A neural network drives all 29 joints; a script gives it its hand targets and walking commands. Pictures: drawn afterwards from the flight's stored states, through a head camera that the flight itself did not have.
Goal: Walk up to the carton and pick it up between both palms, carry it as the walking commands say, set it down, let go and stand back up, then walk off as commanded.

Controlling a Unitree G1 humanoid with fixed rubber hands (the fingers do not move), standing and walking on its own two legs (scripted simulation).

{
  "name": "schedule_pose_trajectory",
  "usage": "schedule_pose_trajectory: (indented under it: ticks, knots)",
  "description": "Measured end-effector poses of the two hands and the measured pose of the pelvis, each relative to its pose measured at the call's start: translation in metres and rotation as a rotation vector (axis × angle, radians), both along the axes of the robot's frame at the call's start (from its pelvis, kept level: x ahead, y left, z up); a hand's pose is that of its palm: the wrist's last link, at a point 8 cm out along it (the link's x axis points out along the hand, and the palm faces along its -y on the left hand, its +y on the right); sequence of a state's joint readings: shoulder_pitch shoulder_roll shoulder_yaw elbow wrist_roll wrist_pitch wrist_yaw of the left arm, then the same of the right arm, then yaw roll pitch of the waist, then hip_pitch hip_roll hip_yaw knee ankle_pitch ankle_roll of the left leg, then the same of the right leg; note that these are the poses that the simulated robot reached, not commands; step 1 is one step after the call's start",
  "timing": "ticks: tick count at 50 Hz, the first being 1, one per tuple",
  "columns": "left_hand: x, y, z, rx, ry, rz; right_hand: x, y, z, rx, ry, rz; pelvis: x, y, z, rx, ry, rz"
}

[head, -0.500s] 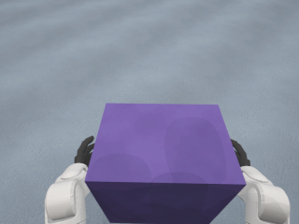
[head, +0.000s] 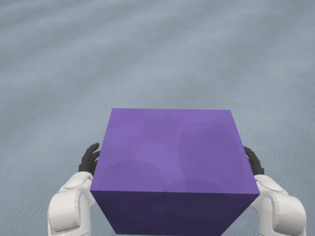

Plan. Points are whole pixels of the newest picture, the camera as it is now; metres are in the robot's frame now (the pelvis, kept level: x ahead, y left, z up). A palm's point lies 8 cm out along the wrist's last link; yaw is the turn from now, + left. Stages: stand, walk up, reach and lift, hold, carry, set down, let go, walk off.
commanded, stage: carry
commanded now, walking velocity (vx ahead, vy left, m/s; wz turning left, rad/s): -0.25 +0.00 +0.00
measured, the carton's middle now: (169, 176) +0.28 -0.01 +0.01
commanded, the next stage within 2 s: none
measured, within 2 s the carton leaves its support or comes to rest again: neither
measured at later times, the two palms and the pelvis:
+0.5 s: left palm (72, 225) +0.16 +0.17 +0.08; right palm (272, 234) +0.14 -0.19 +0.06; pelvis -0.10 +0.00 +0.00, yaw -1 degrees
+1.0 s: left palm (72, 223) +0.16 +0.18 +0.08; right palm (269, 231) +0.14 -0.19 +0.06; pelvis -0.09 +0.00 +0.00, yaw -1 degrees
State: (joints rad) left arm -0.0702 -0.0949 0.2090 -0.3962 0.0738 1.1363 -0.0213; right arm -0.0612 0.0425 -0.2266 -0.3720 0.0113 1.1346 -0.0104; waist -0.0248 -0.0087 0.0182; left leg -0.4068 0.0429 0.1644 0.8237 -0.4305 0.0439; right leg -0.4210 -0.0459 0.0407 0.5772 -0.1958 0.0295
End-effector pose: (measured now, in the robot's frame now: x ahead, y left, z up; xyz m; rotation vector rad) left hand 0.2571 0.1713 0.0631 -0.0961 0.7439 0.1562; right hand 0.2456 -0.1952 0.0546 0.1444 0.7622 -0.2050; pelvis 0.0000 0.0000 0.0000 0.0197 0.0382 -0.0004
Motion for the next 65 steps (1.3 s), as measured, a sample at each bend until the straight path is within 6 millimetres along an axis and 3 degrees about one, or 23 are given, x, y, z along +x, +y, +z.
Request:
schedule_pose_trajectory:
  ticks: [5,9,14,21,29,37,53,65]
  knots:
    - [-0.031,0.018,-0.009,-0.023,0.003,0.004,-0.029,0.017,0.002,-0.026,0.003,0.004,-0.029,0.013,-0.004,-0.016,-0.022,0.003]
    - [-0.051,0.023,-0.003,-0.034,-0.006,0.002,-0.05,0.023,0.011,-0.035,-0.006,0.002,-0.046,0.017,-0.001,-0.03,-0.039,-0.002]
    - [-0.066,0.02,0.004,-0.027,-0.031,-0.001,-0.064,0.02,0.015,-0.031,-0.03,0.003,-0.062,0.013,-0.002,-0.023,0.002,-0.003]
    - [-0.09,0.002,0.009,0.013,-0.017,-0.02,-0.095,0.002,0.005,0.009,-0.015,-0.015,-0.087,0.002,-0.003,-0.013,-0.001,-0.013]
    - [-0.109,0.005,0.019,0.024,-0.053,-0.018,-0.113,0.005,0.011,0.017,-0.051,-0.009,-0.105,0.005,-0.003,-0.018,-0.024,-0.013]
    - [-0.113,0.007,0.019,0.019,-0.05,-0.016,-0.118,0.007,0.011,0.014,-0.048,-0.007,-0.108,0.006,-0.003,-0.02,-0.028,-0.014]
    - [-0.093,0.006,0.015,0.02,-0.038,-0.019,-0.099,0.006,0.008,0.008,-0.035,-0.008,-0.092,0.005,-0.001,-0.021,0.0,-0.016]
    - [-0.096,0.005,0.017,0.021,-0.047,-0.019,-0.102,0.005,0.009,0.008,-0.044,-0.008,-0.095,0.004,-0.001,-0.02,-0.006,-0.016]
